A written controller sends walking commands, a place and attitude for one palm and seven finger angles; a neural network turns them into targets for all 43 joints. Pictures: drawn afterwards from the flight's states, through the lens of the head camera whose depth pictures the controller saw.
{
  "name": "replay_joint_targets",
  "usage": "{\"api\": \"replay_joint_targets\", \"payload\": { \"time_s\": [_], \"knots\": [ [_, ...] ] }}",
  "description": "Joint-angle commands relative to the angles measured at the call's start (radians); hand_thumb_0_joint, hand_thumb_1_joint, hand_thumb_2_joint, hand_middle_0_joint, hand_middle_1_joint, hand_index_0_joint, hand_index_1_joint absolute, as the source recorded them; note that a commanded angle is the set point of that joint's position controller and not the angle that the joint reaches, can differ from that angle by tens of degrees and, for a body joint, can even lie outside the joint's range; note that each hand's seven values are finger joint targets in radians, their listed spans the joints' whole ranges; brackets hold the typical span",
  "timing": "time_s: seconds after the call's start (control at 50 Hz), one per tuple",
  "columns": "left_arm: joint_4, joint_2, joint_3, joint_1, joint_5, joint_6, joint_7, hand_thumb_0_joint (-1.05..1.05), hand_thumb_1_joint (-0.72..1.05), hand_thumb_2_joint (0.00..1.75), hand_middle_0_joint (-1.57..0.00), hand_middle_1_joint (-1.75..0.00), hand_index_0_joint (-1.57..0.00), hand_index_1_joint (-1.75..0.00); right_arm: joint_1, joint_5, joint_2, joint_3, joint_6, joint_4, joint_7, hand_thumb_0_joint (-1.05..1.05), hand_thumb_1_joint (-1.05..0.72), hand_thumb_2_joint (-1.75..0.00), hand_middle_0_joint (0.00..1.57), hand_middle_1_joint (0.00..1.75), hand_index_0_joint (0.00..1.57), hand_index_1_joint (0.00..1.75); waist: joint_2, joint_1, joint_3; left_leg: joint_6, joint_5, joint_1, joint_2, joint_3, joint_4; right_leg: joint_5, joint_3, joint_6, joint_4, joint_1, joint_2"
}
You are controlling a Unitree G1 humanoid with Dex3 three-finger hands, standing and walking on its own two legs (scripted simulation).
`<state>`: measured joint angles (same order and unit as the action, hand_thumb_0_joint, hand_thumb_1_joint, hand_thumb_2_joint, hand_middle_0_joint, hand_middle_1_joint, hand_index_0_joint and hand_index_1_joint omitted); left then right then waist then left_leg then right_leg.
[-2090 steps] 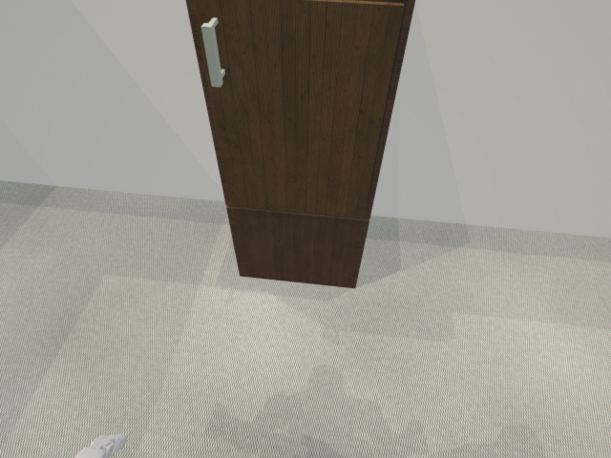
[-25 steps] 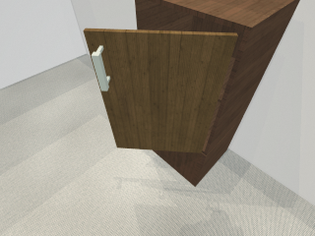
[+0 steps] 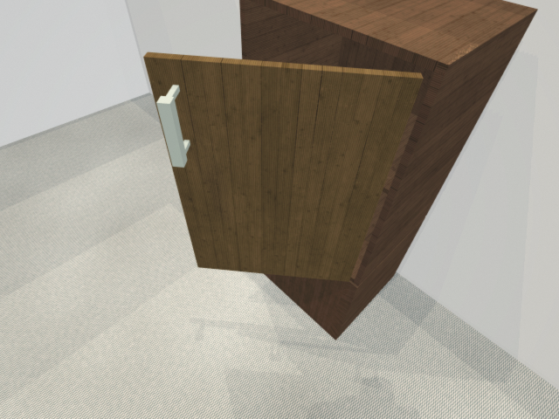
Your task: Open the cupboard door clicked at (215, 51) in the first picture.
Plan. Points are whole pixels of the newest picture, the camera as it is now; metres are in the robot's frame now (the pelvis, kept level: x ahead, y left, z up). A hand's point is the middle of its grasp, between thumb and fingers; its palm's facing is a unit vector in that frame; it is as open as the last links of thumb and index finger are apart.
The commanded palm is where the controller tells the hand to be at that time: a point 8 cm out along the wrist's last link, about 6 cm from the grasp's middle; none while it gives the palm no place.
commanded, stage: look again from close up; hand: left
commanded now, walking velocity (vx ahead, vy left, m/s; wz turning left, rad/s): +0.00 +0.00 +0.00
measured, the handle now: (177, 126) +0.53 +0.22 +0.14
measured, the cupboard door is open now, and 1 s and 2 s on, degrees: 40 40 40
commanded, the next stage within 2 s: raise the hand with hooked fingers in 0.54 s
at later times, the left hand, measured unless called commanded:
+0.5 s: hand out of the picture +0.00 +0.19 -0.18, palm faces +0.01 -0.98 -0.20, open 7.4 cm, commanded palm none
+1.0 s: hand (148, 383) +0.17 +0.18 +0.00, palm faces -0.07 -1.00 +0.00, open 8.2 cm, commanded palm +0.12 +0.27 -0.02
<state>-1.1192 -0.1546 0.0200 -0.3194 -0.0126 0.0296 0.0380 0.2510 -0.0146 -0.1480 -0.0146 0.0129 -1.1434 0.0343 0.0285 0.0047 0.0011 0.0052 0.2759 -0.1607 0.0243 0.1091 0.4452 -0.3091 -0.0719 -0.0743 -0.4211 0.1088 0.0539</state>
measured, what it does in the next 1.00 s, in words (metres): shifts its weight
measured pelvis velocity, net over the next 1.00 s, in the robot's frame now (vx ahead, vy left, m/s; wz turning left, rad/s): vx -0.05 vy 0.01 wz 0.02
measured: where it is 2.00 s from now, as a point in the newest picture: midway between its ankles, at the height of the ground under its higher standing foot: outside the picture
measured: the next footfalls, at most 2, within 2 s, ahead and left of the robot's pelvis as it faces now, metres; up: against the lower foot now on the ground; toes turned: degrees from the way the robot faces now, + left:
none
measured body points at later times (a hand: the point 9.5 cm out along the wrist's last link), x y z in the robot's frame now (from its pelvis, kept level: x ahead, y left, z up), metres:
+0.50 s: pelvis +0.00 +0.02 +0.00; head +0.01 +0.02 +0.45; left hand +0.00 +0.24 -0.16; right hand +0.00 -0.20 -0.16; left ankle -0.02 +0.11 -0.74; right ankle -0.05 -0.06 -0.74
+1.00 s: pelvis -0.05 +0.01 -0.04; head -0.03 +0.02 +0.41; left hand +0.16 +0.24 +0.00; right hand +0.15 -0.24 -0.08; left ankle -0.02 +0.11 -0.74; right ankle -0.05 -0.06 -0.74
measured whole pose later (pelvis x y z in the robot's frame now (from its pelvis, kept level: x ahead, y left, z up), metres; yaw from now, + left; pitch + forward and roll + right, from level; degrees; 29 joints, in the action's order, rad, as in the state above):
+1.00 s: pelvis -0.05 +0.01 -0.04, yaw +1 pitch +7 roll +1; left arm -0.20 -0.20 -0.13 -0.32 0.25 0.46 -0.33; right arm 0.16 0.02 -0.27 0.03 0.22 -0.59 0.01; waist 0.03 -0.03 -0.10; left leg 0.04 0.36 -0.55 0.01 0.11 0.80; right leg -0.43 -0.09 -0.06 -0.83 0.52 0.00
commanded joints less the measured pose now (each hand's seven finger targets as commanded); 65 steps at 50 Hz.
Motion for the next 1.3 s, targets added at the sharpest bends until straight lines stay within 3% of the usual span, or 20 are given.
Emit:
{"api": "replay_joint_targets", "payload": {
  "time_s": [0.0,0.6,0.62,0.64,0.66,0.68,0.7,0.72,0.76,0.82,0.84,0.88,0.94,0.98,1.06,1.08,1.12,1.18,1.22,1.28],
  "knots": [
    [0.027,-0.117,-0.027,-0.07,-0.002,0.008,0.013,0.0,0.9,0.9,-0.2,-0.3,-0.2,-0.3,0.049,0.005,-0.087,0.01,0.015,0.026,0.009,0.0,-0.9,-0.9,0.2,0.3,0.2,0.3,-0.018,-0.001,0.042,0.028,-0.2,-0.007,0.088,-0.091,-0.048,0.453,0.144,0.049,0.064,0.03,-0.182],
    [0.023,-0.121,-0.029,-0.032,-0.001,0.003,0.005,0.0,0.9,0.9,-0.2,-0.3,-0.2,-0.3,0.05,0.003,-0.109,0.01,0.023,0.009,0.009,0.0,-0.9,-0.9,0.2,0.3,0.2,0.3,-0.018,0.002,0.059,0.044,-0.239,0.023,0.102,-0.13,-0.105,0.287,0.128,0.025,0.076,0.056,-0.178],
    [0.001,-0.094,-0.017,-0.103,-0.016,0.023,0.047,0.0,0.9,0.9,-0.2,-0.3,-0.2,-0.3,-0.004,0.011,-0.122,0.013,0.028,0.082,-0.002,0.0,-0.9,-0.9,0.2,0.3,0.2,0.3,-0.067,0.013,0.116,0.012,-0.424,-0.064,0.097,-0.083,0.131,0.713,0.172,0.083,0.046,0.118,-0.225],
    [1.524,-0.343,-0.143,0.587,0.2,0.211,0.023,0.0,0.88,0.89,-0.2,-0.32,-0.2,-0.32,0.048,0.065,-0.302,0.048,0.168,0.438,0.033,0.0,-0.9,-0.9,0.2,0.3,0.2,0.3,-0.234,-0.1,-0.376,0.026,-0.555,0.231,-0.004,-0.132,-0.005,0.603,0.094,0.048,-0.044,0.032,-0.123],
    [1.329,-0.282,-0.132,0.233,0.125,0.158,0.052,0.0,0.85,0.88,-0.2,-0.33,-0.2,-0.33,-0.042,0.051,-0.206,0.007,0.262,0.392,0.055,0.0,-0.9,-0.9,0.2,0.3,0.2,0.3,-0.419,-0.003,-0.4,0.026,-0.74,0.354,0.046,-0.118,-0.035,0.303,0.072,0.018,-0.101,0.081,-0.071],
    [1.257,-0.243,-0.109,0.181,0.125,0.105,0.101,0.0,0.83,0.87,-0.21,-0.34,-0.21,-0.34,-0.03,0.055,-0.202,0.031,0.284,0.343,0.059,0.0,-0.9,-0.9,0.2,0.3,0.2,0.3,-0.36,-0.021,-0.326,-0.014,-0.672,0.241,0.049,-0.13,-0.02,0.122,0.035,0.033,-0.116,0.138,-0.074],
    [1.005,0.02,0.019,-0.122,0.143,0.013,0.084,0.0,0.81,0.86,-0.21,-0.36,-0.21,-0.36,0.013,0.064,-0.148,0.039,0.277,0.332,0.048,0.0,-0.9,-0.9,0.2,0.3,0.2,0.3,-0.186,-0.045,-0.184,0.001,-0.613,0.171,0.07,-0.143,-0.024,0.1,0.005,0.048,-0.105,0.204,-0.07],
    [1.209,0.003,0.02,0.047,0.196,0.046,0.058,0.0,0.78,0.85,-0.21,-0.37,-0.21,-0.37,-0.02,0.078,-0.206,0.044,0.279,0.418,0.039,0.0,-0.9,-0.9,0.2,0.3,0.2,0.3,-0.097,-0.046,-0.083,0.014,-0.508,0.085,0.062,-0.17,-0.004,0.132,-0.007,0.056,-0.083,0.215,-0.078],
    [1.18,-0.091,-0.076,0.041,0.185,0.137,0.014,0.0,0.74,0.83,-0.21,-0.4,-0.21,-0.4,-0.043,0.045,-0.251,0.068,0.293,0.466,0.041,0.0,-0.9,-0.9,0.2,0.3,0.2,0.3,0.088,-0.073,-0.056,0.022,-0.308,-0.017,0.016,-0.159,0.078,0.179,-0.013,0.057,-0.06,0.282,-0.064],
    [0.908,0.01,-0.083,-0.212,0.218,0.282,-0.109,0.0,0.67,0.8,-0.22,-0.45,-0.22,-0.45,-0.084,0.028,-0.24,0.075,0.277,0.534,0.017,0.0,-0.9,-0.9,0.2,0.3,0.2,0.3,0.282,-0.01,0.044,0.008,-0.132,-0.259,-0.017,-0.137,0.174,0.114,-0.024,0.064,-0.153,0.415,-0.056],
    [0.884,-0.01,-0.12,-0.257,0.241,0.346,-0.169,0.0,0.64,0.79,-0.22,-0.47,-0.22,-0.47,-0.104,0.03,-0.243,0.08,0.271,0.558,0.006,0.0,-0.9,-0.9,0.2,0.3,0.2,0.3,0.309,0.016,0.017,0.0,-0.085,-0.335,-0.026,-0.128,0.205,0.082,-0.01,0.062,-0.191,0.425,-0.058],
    [0.855,-0.093,-0.209,-0.344,0.27,0.444,-0.306,0.0,0.6,0.77,-0.22,-0.5,-0.22,-0.5,-0.137,0.038,-0.255,0.097,0.264,0.625,-0.021,0.0,-0.9,-0.9,0.2,0.3,0.2,0.3,0.177,0.066,-0.052,-0.017,-0.086,-0.377,-0.046,-0.101,0.261,0.158,0.039,0.043,-0.252,0.376,-0.082],
    [0.965,-0.235,-0.317,-0.23,0.288,0.474,-0.424,0.0,0.53,0.74,-0.23,-0.54,-0.23,-0.54,-0.163,0.055,-0.259,0.095,0.243,0.724,-0.024,0.0,-0.9,-0.9,0.2,0.3,0.2,0.3,-0.002,0.072,-0.189,-0.007,-0.076,-0.413,-0.064,-0.057,0.326,0.164,0.101,0.041,-0.292,0.328,-0.102],
    [1.119,-0.286,-0.36,-0.103,0.317,0.452,-0.408,0.0,0.48,0.72,-0.23,-0.57,-0.23,-0.57,-0.163,0.055,-0.248,0.087,0.224,0.771,-0.01,0.0,-0.9,-0.9,0.2,0.3,0.2,0.3,-0.059,0.066,-0.237,0.005,-0.035,-0.417,-0.062,-0.055,0.337,0.065,0.129,0.053,-0.281,0.341,-0.096],
    [1.422,-0.249,-0.335,0.173,0.337,0.535,-0.306,0.0,0.39,0.68,-0.24,-0.63,-0.24,-0.63,-0.106,0.048,-0.203,0.07,0.234,0.766,0.018,0.0,-0.9,-0.9,0.2,0.3,0.2,0.3,-0.181,-0.009,-0.27,0.027,-0.005,-0.314,-0.028,-0.097,0.351,-0.06,0.127,0.048,-0.257,0.423,-0.066],
    [1.471,-0.244,-0.298,0.265,0.333,0.563,-0.293,0.0,0.36,0.67,-0.24,-0.64,-0.24,-0.64,-0.086,0.043,-0.208,0.061,0.239,0.75,0.023,0.0,-0.9,-0.9,0.2,0.3,0.2,0.3,-0.135,-0.046,-0.257,0.032,0.014,-0.322,-0.02,-0.116,0.364,-0.087,0.133,0.053,-0.257,0.454,-0.06],
    [1.434,-0.201,-0.208,0.259,0.31,0.597,-0.302,0.0,0.32,0.65,-0.24,-0.68,-0.24,-0.68,-0.078,0.048,-0.216,0.049,0.265,0.716,0.034,0.0,-0.9,-0.9,0.2,0.3,0.2,0.3,-0.17,-0.075,-0.188,0.036,0.054,-0.313,-0.008,-0.134,0.36,-0.141,0.124,0.042,-0.246,0.506,-0.055],
    [1.275,-0.234,-0.165,0.286,0.318,0.547,-0.388,0.0,0.25,0.62,-0.25,-0.72,-0.25,-0.72,-0.073,0.065,-0.255,0.031,0.287,0.677,0.051,0.0,-0.9,-0.9,0.2,0.3,0.2,0.3,-0.109,-0.104,-0.097,0.042,0.098,-0.361,-0.005,-0.155,0.356,-0.175,0.144,0.057,-0.204,0.5,-0.056],
    [1.172,-0.288,-0.193,0.298,0.314,0.457,-0.444,0.0,0.2,0.6,-0.25,-0.75,-0.25,-0.75,-0.067,0.076,-0.265,0.032,0.284,0.668,0.065,0.0,-0.9,-0.9,0.2,0.3,0.2,0.3,-0.061,-0.094,-0.099,0.041,0.118,-0.385,-0.01,-0.149,0.337,-0.225,0.173,0.068,-0.153,0.458,-0.069],
    [1.045,-0.412,-0.355,0.213,0.333,0.284,-0.482,0.0,0.13,0.57,-0.25,-0.8,-0.25,-0.8,-0.084,0.082,-0.269,0.031,0.273,0.689,0.073,0.0,-0.9,-0.9,0.2,0.3,0.2,0.3,-0.046,-0.012,-0.169,0.037,0.057,-0.378,-0.017,-0.145,0.303,-0.182,0.186,0.072,-0.129,0.341,-0.091]
  ]
}}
